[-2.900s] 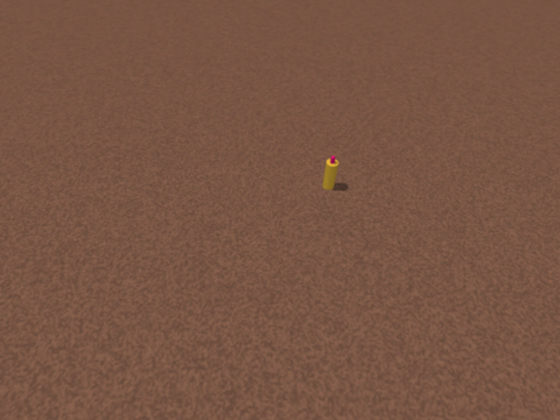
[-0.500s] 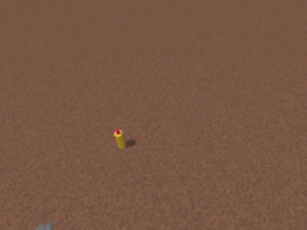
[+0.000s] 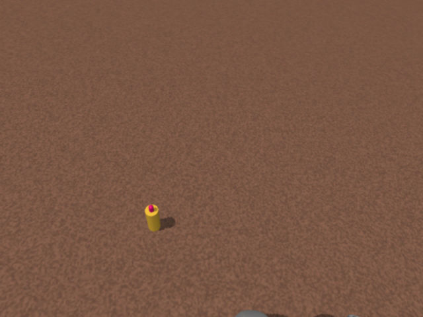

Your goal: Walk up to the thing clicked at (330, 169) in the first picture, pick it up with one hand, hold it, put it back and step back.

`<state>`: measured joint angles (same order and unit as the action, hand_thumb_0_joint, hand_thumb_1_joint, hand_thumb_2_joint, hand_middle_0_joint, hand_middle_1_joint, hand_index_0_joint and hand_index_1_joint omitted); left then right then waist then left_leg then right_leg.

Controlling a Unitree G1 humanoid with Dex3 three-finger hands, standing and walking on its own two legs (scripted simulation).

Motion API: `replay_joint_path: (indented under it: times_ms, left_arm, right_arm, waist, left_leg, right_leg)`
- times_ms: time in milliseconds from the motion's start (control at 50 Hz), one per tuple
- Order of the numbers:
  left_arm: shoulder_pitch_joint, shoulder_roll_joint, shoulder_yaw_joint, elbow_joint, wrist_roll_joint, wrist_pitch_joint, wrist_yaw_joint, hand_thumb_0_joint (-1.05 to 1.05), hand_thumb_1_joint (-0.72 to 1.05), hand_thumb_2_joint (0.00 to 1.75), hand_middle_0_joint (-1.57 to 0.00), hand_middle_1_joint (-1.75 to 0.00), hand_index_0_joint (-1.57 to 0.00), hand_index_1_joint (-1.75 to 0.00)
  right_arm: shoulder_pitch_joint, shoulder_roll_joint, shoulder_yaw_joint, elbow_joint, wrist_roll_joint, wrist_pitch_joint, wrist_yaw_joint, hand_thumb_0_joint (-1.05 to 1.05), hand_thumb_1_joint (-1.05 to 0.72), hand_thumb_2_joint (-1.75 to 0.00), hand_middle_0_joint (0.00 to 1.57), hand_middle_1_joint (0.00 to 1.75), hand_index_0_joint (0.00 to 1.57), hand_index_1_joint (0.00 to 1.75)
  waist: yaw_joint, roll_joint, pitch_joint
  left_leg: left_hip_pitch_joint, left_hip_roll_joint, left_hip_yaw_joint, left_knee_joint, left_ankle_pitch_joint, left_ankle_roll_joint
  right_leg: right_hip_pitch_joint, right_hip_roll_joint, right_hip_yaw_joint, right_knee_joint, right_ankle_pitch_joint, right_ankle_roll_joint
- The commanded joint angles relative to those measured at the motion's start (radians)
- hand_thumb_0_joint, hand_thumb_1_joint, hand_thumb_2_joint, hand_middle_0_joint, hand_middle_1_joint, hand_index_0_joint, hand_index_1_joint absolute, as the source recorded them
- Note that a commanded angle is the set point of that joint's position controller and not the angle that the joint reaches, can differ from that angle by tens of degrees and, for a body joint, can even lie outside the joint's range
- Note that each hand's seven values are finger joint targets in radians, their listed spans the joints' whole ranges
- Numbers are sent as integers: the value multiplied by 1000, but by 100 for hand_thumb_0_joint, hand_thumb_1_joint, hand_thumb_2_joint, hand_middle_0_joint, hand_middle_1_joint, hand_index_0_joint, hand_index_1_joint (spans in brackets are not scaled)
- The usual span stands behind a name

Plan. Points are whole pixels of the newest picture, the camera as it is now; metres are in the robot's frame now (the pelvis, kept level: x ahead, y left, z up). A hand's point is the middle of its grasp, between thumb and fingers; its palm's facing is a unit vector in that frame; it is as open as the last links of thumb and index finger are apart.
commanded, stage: walk up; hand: left
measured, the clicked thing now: (152, 216) +0.66 +0.22 -0.67
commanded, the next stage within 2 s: none
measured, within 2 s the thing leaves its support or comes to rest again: neither
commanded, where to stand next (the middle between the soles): +0.31 +0.01 m, yaw +0 degrees
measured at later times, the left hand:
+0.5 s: hand (88, 279) +0.22 +0.24 -0.11, palm faces -0.01 -0.90 -0.43, open 7.4 cm
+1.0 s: hand (79, 268) +0.26 +0.29 -0.16, palm faces -0.06 -0.93 -0.35, open 7.4 cm
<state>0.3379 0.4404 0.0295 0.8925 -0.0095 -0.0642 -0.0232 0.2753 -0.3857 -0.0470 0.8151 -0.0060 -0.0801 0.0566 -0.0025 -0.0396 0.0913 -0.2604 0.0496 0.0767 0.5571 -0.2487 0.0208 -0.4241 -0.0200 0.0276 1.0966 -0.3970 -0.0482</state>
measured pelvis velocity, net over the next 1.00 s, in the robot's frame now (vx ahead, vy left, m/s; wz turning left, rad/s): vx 0.22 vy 0.02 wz -0.01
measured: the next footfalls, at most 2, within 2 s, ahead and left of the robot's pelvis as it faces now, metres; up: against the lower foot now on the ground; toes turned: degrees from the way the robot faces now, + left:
right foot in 0.28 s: +0.25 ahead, -0.13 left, +0.00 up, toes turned -5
left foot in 0.70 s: +0.32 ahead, +0.14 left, +0.00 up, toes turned +0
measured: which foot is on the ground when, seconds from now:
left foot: down 0.00-0.30, up 0.32-0.68, down 0.70-1.00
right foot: up 0.00-0.26, down 0.28-0.74, up 0.76-1.00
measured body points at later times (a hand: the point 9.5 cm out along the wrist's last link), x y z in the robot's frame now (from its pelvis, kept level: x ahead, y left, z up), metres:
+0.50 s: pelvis +0.16 -0.02 +0.00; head +0.17 -0.07 +0.45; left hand +0.22 +0.29 -0.08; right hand +0.22 -0.34 -0.14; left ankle +0.19 +0.14 -0.66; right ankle +0.21 -0.13 -0.73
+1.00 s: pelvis +0.22 +0.02 -0.01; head +0.24 +0.04 +0.44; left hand +0.27 +0.34 -0.14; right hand +0.30 -0.30 -0.11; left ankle +0.29 +0.13 -0.73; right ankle +0.24 -0.12 -0.71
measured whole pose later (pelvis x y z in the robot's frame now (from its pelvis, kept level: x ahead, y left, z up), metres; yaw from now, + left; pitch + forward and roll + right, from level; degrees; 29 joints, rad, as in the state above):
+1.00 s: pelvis +0.22 +0.02 -0.01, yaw +0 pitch -2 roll -1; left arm 0.29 0.40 0.03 0.96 0.01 -0.03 -0.01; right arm 0.23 -0.39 -0.03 0.88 -0.03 -0.02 0.03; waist -0.01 -0.02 0.07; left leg -0.34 0.04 0.05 0.58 -0.21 0.03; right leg -0.35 -0.04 -0.01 0.78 -0.46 -0.02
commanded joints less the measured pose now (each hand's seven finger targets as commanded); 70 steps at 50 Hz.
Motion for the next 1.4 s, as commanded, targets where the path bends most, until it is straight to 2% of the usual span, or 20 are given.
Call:
replay_joint_path:
  times_ms: [0,120,240,280,300,340,400,560,620,680,700,720,740,840,920,1020,1080,1100,1180,1380]
  left_arm:
    - [78,175,64,-53,-1,-10,-10,0,90,90,-20,-30,-20,-30]
    - [-73,141,69,-106,14,-22,-24,0,90,90,-20,-30,-20,-30]
    - [78,178,99,-42,19,-42,0,0,90,90,-20,-30,-20,-30]
    - [164,308,133,-68,23,-57,19,0,90,90,-20,-30,-20,-30]
    - [110,321,127,-70,10,-49,18,0,90,90,-20,-30,-20,-30]
    - [53,275,117,-91,2,-47,20,0,90,90,-20,-30,-20,-30]
    - [-9,229,94,-92,6,-53,23,0,90,90,-20,-30,-20,-30]
    - [-33,186,78,-118,28,-34,23,0,90,90,-20,-30,-20,-30]
    - [-47,189,69,-98,17,-17,31,0,90,90,-20,-30,-20,-30]
    - [-89,155,46,-103,4,9,35,0,90,90,-20,-30,-20,-30]
    - [-47,103,31,-98,-6,16,35,0,90,90,-20,-30,-20,-30]
    - [19,95,23,-100,-3,21,31,0,90,90,-20,-30,-20,-30]
    - [29,170,49,-57,7,32,40,0,90,90,-20,-30,-20,-30]
    - [31,185,58,2,22,34,20,0,90,90,-20,-30,-20,-30]
    - [8,149,57,16,28,23,21,0,90,90,-20,-30,-20,-30]
    - [56,113,54,70,36,2,39,0,90,90,-20,-30,-20,-30]
    - [-81,254,74,26,51,-12,47,0,90,90,-20,-30,-20,-30]
    - [-169,261,72,13,46,-5,42,0,90,90,-20,-30,-20,-30]
    - [-203,151,34,24,23,-2,34,0,90,90,-20,-30,-20,-30]
    - [-209,144,20,105,5,9,34,0,90,90,-20,-30,-20,-30]
  right_arm:
    - [34,-270,-79,-63,12,-20,-23,0,-90,-90,20,30,20,30]
    - [87,-284,-83,-65,3,-11,-20,0,-90,-90,20,30,20,30]
    - [50,-216,-58,-109,12,19,-17,0,-90,-90,20,30,20,30]
    - [141,-138,-25,-117,11,23,-16,0,-90,-90,20,30,20,30]
    - [116,-253,-57,-88,1,38,-28,0,-90,-90,20,30,20,30]
    - [54,-268,-65,-61,5,39,-32,0,-90,-90,20,30,20,30]
    - [131,-224,-59,-12,12,52,-15,0,-90,-90,20,30,20,30]
    - [32,-163,-47,0,-9,53,-14,0,-90,-90,20,30,20,30]
    - [-3,-152,-41,23,-5,48,-28,0,-90,-90,20,30,20,30]
    - [67,-202,-53,65,-14,33,-46,0,-90,-90,20,30,20,30]
    - [60,-267,-63,62,-22,29,-53,0,-90,-90,20,30,20,30]
    - [70,-327,-78,39,-17,22,-46,0,-90,-90,20,30,20,30]
    - [62,-379,-97,47,-6,28,-42,0,-90,-90,20,30,20,30]
    - [-50,-282,-69,18,-10,29,-47,0,-90,-90,20,30,20,30]
    - [-41,-275,-68,8,-21,39,-44,0,-90,-90,20,30,20,30]
    - [-144,-222,-39,-3,-5,67,-39,0,-90,-90,20,30,20,30]
    - [-123,-142,-11,17,5,79,-43,0,-90,-90,20,30,20,30]
    - [-108,-198,-31,51,-1,77,-46,0,-90,-90,20,30,20,30]
    - [-62,-188,-23,124,9,46,-44,0,-90,-90,20,30,20,30]
    - [-167,-202,4,190,5,34,-49,0,-90,-90,20,30,20,30]
  waist:
    - [3,211,-24]
    - [-38,205,-10]
    - [63,30,-121]
    - [83,-233,-194]
    - [83,-122,-148]
    - [73,-55,-49]
    - [12,-102,-15]
    - [27,-138,-13]
    - [28,-119,-52]
    - [-29,11,-114]
    - [-9,206,-141]
    - [2,275,-152]
    - [-19,287,-138]
    - [4,254,-69]
    - [-16,240,-73]
    - [42,155,-104]
    - [17,-121,-4]
    - [-6,-108,49]
    - [-38,-93,-62]
    - [15,58,-120]
  left_leg:
    - [70,192,-198,-279,138,179]
    - [115,190,-150,-231,294,208]
    - [-61,99,-67,128,222,115]
    - [-347,-81,-53,541,-291,37]
    - [-376,-35,-100,617,-317,32]
    - [-399,10,-181,631,-243,26]
    - [-281,2,-167,529,-89,12]
    - [-131,19,-67,173,29,-41]
    - [-33,-5,-41,101,104,-27]
    - [134,3,-83,-62,185,23]
    - [144,168,-293,-137,226,62]
    - [157,275,-522,-229,-24,150]
    - [129,330,-625,-292,-322,231]
    - [15,174,-368,-295,-311,153]
    - [7,201,-336,-254,-231,199]
    - [-146,137,-214,-88,-188,120]
    - [-220,-42,-91,218,-249,-1]
    - [-127,-4,-124,242,-230,0]
    - [73,16,-139,-51,67,20]
    - [28,69,-198,-149,175,32]
  right_leg:
    - [-95,-64,-16,-94,103,29]
    - [-61,-65,-71,-404,187,39]
    - [399,14,-95,-611,262,-1]
    - [573,-393,545,-802,-3,-127]
    - [498,-454,655,-823,-119,-229]
    - [370,-390,507,-853,-58,-225]
    - [237,-230,202,-842,122,-98]
    - [124,-197,-15,-743,397,-137]
    - [112,-207,-15,-631,571,-128]
    - [39,-172,-7,-459,355,-64]
    - [9,-79,-66,-335,146,-12]
    - [-75,43,-78,-198,-192,3]
    - [-96,2,-27,-83,-229,-3]
    - [-64,-40,1,-153,-55,15]
    - [4,-24,-39,-314,-81,41]
    - [275,18,-75,-634,147,26]
    - [88,-324,464,-913,-294,-130]
    - [-26,-336,431,-893,-301,-165]
    - [68,-135,97,-699,161,-31]
    - [273,-93,35,-680,273,1]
